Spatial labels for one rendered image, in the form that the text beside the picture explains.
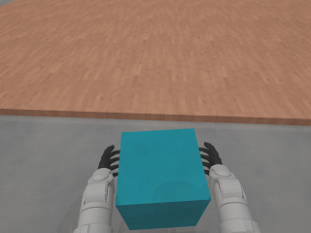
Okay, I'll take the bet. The robot right hand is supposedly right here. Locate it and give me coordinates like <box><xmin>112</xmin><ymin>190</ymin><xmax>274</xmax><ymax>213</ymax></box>
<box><xmin>199</xmin><ymin>142</ymin><xmax>223</xmax><ymax>176</ymax></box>

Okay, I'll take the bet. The robot left hand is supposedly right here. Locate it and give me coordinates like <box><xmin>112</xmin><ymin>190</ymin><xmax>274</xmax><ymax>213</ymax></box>
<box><xmin>98</xmin><ymin>145</ymin><xmax>121</xmax><ymax>177</ymax></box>

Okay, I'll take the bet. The carton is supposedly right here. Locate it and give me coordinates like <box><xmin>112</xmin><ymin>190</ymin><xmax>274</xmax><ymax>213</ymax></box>
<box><xmin>115</xmin><ymin>128</ymin><xmax>211</xmax><ymax>230</ymax></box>

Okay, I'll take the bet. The left robot forearm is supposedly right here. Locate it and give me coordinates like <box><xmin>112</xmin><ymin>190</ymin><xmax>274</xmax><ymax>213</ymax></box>
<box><xmin>73</xmin><ymin>168</ymin><xmax>116</xmax><ymax>233</ymax></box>

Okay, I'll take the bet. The right robot forearm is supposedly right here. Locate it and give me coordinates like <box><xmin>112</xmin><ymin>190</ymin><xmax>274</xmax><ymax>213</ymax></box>
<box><xmin>209</xmin><ymin>164</ymin><xmax>261</xmax><ymax>233</ymax></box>

